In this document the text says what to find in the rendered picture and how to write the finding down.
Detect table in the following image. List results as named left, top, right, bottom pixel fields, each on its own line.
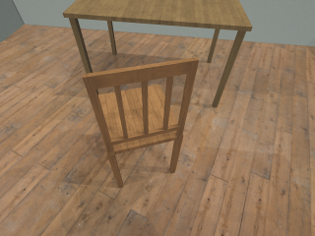
left=62, top=0, right=253, bottom=108

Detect chair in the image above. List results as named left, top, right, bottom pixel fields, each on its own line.
left=82, top=57, right=199, bottom=188

